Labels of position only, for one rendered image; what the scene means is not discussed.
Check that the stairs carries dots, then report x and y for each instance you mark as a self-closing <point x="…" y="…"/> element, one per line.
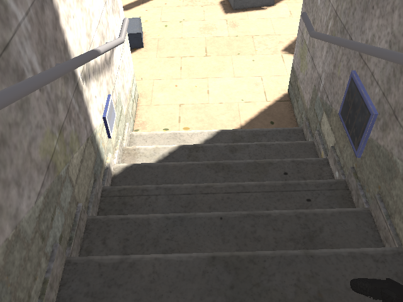
<point x="241" y="215"/>

